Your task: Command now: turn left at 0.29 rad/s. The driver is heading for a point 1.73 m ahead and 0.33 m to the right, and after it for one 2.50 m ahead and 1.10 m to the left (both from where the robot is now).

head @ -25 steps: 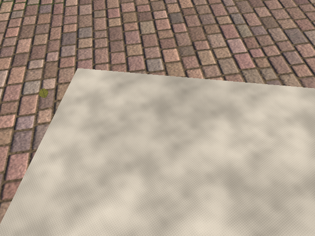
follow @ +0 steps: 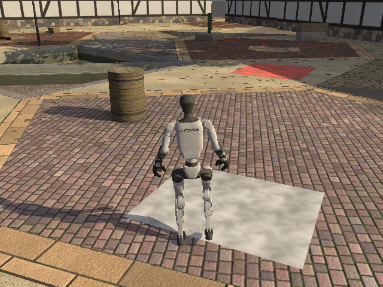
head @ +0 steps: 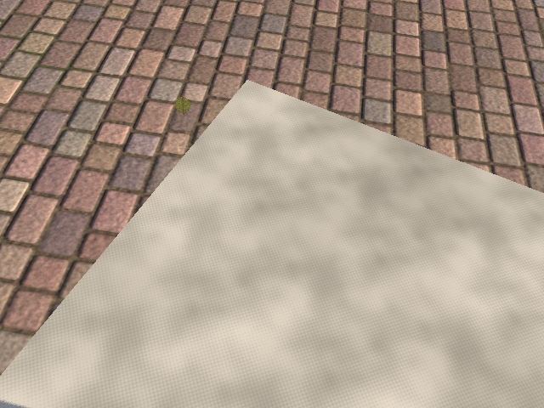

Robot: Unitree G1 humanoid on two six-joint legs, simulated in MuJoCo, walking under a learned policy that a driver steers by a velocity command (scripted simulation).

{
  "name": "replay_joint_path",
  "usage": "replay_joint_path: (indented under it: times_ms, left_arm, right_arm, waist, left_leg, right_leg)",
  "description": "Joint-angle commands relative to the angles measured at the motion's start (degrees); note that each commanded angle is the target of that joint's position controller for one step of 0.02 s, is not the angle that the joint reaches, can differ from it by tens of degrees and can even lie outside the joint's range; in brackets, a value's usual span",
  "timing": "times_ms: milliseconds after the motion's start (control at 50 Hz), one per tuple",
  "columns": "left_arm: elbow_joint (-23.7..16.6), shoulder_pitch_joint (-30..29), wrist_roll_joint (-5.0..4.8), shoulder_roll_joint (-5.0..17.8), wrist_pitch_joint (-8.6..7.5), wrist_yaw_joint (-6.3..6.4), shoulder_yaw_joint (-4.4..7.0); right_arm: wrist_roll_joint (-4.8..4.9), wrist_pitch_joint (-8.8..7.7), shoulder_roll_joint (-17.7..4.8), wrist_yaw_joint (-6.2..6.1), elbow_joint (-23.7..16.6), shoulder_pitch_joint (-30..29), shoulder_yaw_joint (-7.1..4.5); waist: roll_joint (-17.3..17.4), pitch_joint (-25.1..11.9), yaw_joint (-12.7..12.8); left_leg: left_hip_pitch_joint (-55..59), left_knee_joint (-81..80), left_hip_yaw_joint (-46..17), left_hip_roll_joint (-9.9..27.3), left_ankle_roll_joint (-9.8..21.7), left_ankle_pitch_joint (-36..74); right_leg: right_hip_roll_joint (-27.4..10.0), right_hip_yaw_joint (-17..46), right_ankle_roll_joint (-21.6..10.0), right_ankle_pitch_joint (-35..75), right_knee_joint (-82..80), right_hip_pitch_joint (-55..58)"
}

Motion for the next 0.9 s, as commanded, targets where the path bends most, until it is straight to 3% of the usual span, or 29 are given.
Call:
replay_joint_path:
  times_ms: [20, 80, 180, 220, 240, 260, 280, 300, 320, 360, 420, 480, 520, 540, 560, 580, 600, 640, 680, 720, 740, 760, 780, 800, 820, 840, 860, 900]
  left_arm:
    - [-3.0, 0.9, -0.25, 3.7, -0.46, 0.07, 0.71]
    - [-3.5, -0.9, -0.03, 2.1, -0.35, -0.02, -0.24]
    - [-3.5, -0.6, -0.29, 2.5, -0.69, -0.28, -0.47]
    - [-2.5, 1.9, 0.23, 1.1, -1.29, -0.57, -0.98]
    - [-2.0, 3.2, 1.04, 1.5, -1.64, -0.71, -1.25]
    - [-2.4, 3.4, 1.21, 4.7, -1.77, -0.55, -0.93]
    - [-1.7, 0.6, 0.28, 6.2, -1.79, -0.68, -0.56]
    - [-2.7, -0.8, -0.27, 4.5, -1.86, -1.1, -0.71]
    - [-2.9, -1.1, 0.01, 4.2, -1.96, -1.21, -0.94]
    - [-3.5, -1.7, -0.38, 5.5, -2.39, -1.14, -0.69]
    - [-4.4, -0.5, -0.87, 5.6, -2.33, -0.57, -0.47]
    - [-6.0, -0.3, -0.94, 4.9, -1.58, -0.18, -0.4]
    - [-6.8, 0.8, -0.95, 3.7, -0.95, -0.28, -0.54]
    - [-6.9, 1.9, -0.76, 3.1, -0.6, -0.53, -0.49]
    - [-7.5, 1.3, -0.6, 3.8, -0.31, -0.88, -0.14]
    - [-8.5, -0.3, -0.81, 4.1, -0.01, -1.26, 0.13]
    - [-9.1, -1.0, -1.05, 3.2, 0.32, -1.63, -0.01]
    - [-8.9, -0.4, -1.24, 2.2, 0.74, -2.1, -0.38]
    - [-8.6, 2.0, -1.44, 2.3, 0.97, -2.72, -0.11]
    - [-7.7, 5.9, -1.33, 3.0, 1.3, -2.8, 0.75]
    - [-8.0, 7.3, -1.02, 6.0, 1.24, -2.21, 1.84]
    - [-10.6, 7.6, -0.34, 13.8, 0.74, -1.18, 3.14]
    - [-11.4, 9.5, 1.97, 12.5, -0.74, -2.11, 2.26]
    - [-10.9, 8.7, 1.47, 11.1, -1.94, -2.37, 1.91]
    - [-10.6, 6.3, 0.21, 9.5, -2.43, -2.08, 1.58]
    - [-11.0, 3.9, -0.5, 8.0, -2.3, -1.5, 1.08]
    - [-11.5, 1.8, -0.6, 7.1, -2.08, -0.94, 0.49]
    - [-11.6, 1.9, 0.17, 5.8, -1.97, -0.19, -0.17]
  right_arm:
    - [-0.35, -1.27, -7.1, -0.72, -3.3, -2.6, -1.55]
    - [-0.39, -1.19, -7.1, -0.74, -2.1, -2.4, -1.43]
    - [-0.4, -0.91, -7.0, 0.26, 0.1, -2.7, -1.0]
    - [0.21, -0.98, -5.2, 0.45, 1.2, -4.0, -0.15]
    - [-0.23, -1.44, -3.5, 0.47, 2.3, -2.2, 0.46]
    - [-1.55, -2.01, -2.9, 0.55, 2.9, 0.2, 0.66]
    - [-1.89, -2.28, -3.0, 0.62, 3.3, 3.0, 0.31]
    - [-2.06, -2.11, -5.4, 0.3, 3.5, -0.9, -0.05]
    - [-1.49, -1.84, -6.7, -0.12, 3.2, -2.6, -0.75]
    - [-1.07, -0.88, -6.5, -1.07, 2.9, -2.5, -1.22]
    - [-0.7, -0.32, -5.7, -1.71, 2.9, -0.6, -1.89]
    - [-0.48, -0.15, -5.9, -1.8, 2.9, 1.1, -2.75]
    - [-0.56, -0.2, -7.6, -1.88, 3.0, 2.6, -3.46]
    - [-0.5, -0.44, -7.7, -2.06, 2.6, 1.0, -3.47]
    - [-0.44, -0.86, -7.4, -2.24, 1.9, 0.2, -3.25]
    - [-0.56, -1.28, -7.8, -2.32, 1.7, 0.3, -3.17]
    - [-0.34, -1.55, -8.8, -2.26, 1.7, -0.7, -3.46]
    - [0.21, -1.47, -10.8, -2.23, 1.7, -3.0, -4.12]
    - [0.64, -0.71, -10.8, -2.09, 1.9, -3.6, -4.1]
    - [1.63, -0.34, -9.4, -1.8, 2.7, -2.5, -3.75]
    - [1.14, -0.52, -7.4, -1.42, 3.7, 1.0, -3.3]
    - [-2.18, -0.54, -3.8, -1.26, 1.0, 0.3, -1.93]
    - [-0.88, -0.93, -6.1, -1.67, -0.5, -4.6, -2.4]
    - [0.62, -0.92, -7.8, -1.74, -0.4, -4.9, -2.95]
    - [0.56, -0.92, -8.2, -1.97, 0.1, -4.8, -3.23]
    - [-0.07, -0.88, -8.3, -2.47, 1.0, -5.1, -3.45]
    - [-0.32, -0.76, -8.4, -2.56, 1.5, -4.3, -3.52]
    - [-0.07, -0.84, -6.7, -2.11, 2.9, -2.0, -3.1]
  waist:
    - [10.1, -9.0, 0.6]
    - [10.6, -7.8, -0.7]
    - [10.6, -5.5, -1.4]
    - [8.8, -5.6, 1.1]
    - [6.5, -7.1, 1.3]
    - [1.5, -8.5, -1.0]
    - [-4.8, -8.2, -4.6]
    - [-3.9, -6.3, -1.6]
    - [-2.9, -5.4, -1.0]
    - [-3.4, -4.3, -1.2]
    - [-2.3, -5.4, -1.2]
    - [1.6, -5.7, -1.2]
    - [8.0, -6.3, -0.9]
    - [12.4, -6.7, 0.0]
    - [13.3, -6.4, -0.6]
    - [10.9, -5.6, -1.1]
    - [8.6, -4.9, -0.7]
    - [9.0, -5.6, -0.5]
    - [10.6, -7.1, 0.2]
    - [9.1, -8.4, 1.7]
    - [1.2, -8.2, 1.4]
    - [-16.1, -7.6, -0.2]
    - [-10.6, -13.8, 4.5]
    - [-5.2, -11.3, 3.2]
    - [-2.8, -7.9, 1.7]
    - [-1.0, -6.6, 0.9]
    - [-1.8, -6.3, -0.2]
    - [-2.6, -9.0, -0.9]
  left_leg:
    - [7.8, -8.3, -10.4, 12.9, 10.4, 24.3]
    - [8.0, -8.4, -11.2, 12.7, 10.3, 18.4]
    - [4.6, -7.9, -14.6, 12.8, 11.0, 11.6]
    - [2.7, -6.2, -14.0, 11.0, 8.6, 10.5]
    - [1.7, -5.7, -12.5, 9.6, 5.9, 8.4]
    - [0.5, -2.8, -9.1, 6.0, 2.8, 3.2]
    - [3.5, -4.5, -4.9, 2.3, 0.4, 0.0]
    - [6.3, -2.7, -3.4, 1.5, -1.1, 0.1]
    - [6.4, -1.1, -2.6, 1.4, -0.9, 0.3]
    - [6.6, 0.3, -1.8, 1.7, -0.1, 3.2]
    - [6.7, 1.9, -0.5, 2.0, 0.6, 3.7]
    - [7.4, 0.0, -2.4, 4.9, 2.4, 3.4]
    - [9.0, -4.5, -9.2, 13.0, 7.0, 7.3]
    - [8.5, -5.9, -13.1, 18.6, 10.3, 12.2]
    - [8.0, -6.6, -16.0, 22.9, 13.3, 17.8]
    - [8.4, -6.9, -16.4, 24.8, 14.4, 22.0]
    - [8.5, -6.6, -13.9, 24.2, 13.4, 22.8]
    - [7.0, -5.4, -6.9, 20.8, 10.1, 24.7]
    - [5.4, -2.8, -1.3, 18.2, 8.1, 24.7]
    - [2.8, 4.0, 3.6, 15.7, 4.4, 17.1]
    - [-3.8, 14.4, 8.4, 12.1, -0.1, 6.3]
    - [-22.0, 33.8, 10.0, 3.7, -6.5, -25.6]
    - [-23.1, 42.9, -1.5, 0.9, -6.7, -29.7]
    - [-25.2, 45.4, -3.0, 2.2, -6.0, -24.7]
    - [-26.9, 43.1, -3.1, 3.3, -5.3, -18.9]
    - [-26.8, 40.6, -3.5, 4.3, -5.3, -14.4]
    - [-24.1, 39.1, -3.5, 4.4, -5.7, -11.0]
    - [-19.3, 38.3, -2.6, 3.3, -6.7, -6.9]
  right_leg:
    - [-0.8, 2.0, 0.9, 4.9, -2.1, 0.1]
    - [-1.4, 2.2, 0.9, 5.0, -13.1, 3.2]
    - [-0.5, 1.3, -0.1, 3.4, -25.6, 10.3]
    - [0.0, 0.6, -1.2, 13.6, -38.3, 17.3]
    - [-1.8, 2.9, -2.1, 22.5, -41.9, 22.5]
    - [-6.3, 7.5, -3.7, 34.3, -40.5, 25.7]
    - [-6.2, 7.5, -6.8, 27.8, -37.9, 20.3]
    - [-4.9, 8.0, -7.5, 20.8, -39.2, 15.6]
    - [-4.6, 8.5, -7.1, 18.8, -39.9, 13.6]
    - [-4.0, 9.9, -6.8, 20.5, -39.0, 11.4]
    - [-3.8, 12.1, -7.8, 21.4, -36.3, 9.8]
    - [-1.4, 11.3, -7.1, 18.8, -31.3, 6.0]
    - [1.9, 6.0, -4.7, 15.2, -22.8, 2.6]
    - [2.3, 3.0, -3.8, 4.7, -17.0, 1.8]
    - [1.1, 2.3, -3.4, -6.4, -9.6, -0.3]
    - [-0.5, 2.9, -3.3, -10.8, -5.2, -2.9]
    - [-2.0, 3.2, -3.3, -10.3, -6.4, -3.5]
    - [-2.2, 0.8, -3.1, -4.1, -12.1, 1.4]
    - [0.4, -3.2, -3.2, 1.5, -19.0, 8.1]
    - [3.8, -5.6, -5.0, 10.8, -31.0, 16.8]
    - [1.1, 2.0, -7.8, 22.9, -37.5, 23.7]
    - [-16.4, 28.6, -17.0, 47.6, -40.1, 31.3]
    - [-21.6, 35.6, -26.2, 47.2, -42.8, 27.4]
    - [-18.4, 31.4, -25.0, 33.9, -44.1, 27.2]
    - [-15.1, 27.6, -21.4, 25.5, -44.3, 25.7]
    - [-12.8, 25.2, -18.6, 23.0, -44.2, 24.5]
    - [-11.2, 22.4, -17.3, 26.4, -44.3, 22.5]
    - [-9.6, 18.4, -16.9, 35.5, -43.8, 22.3]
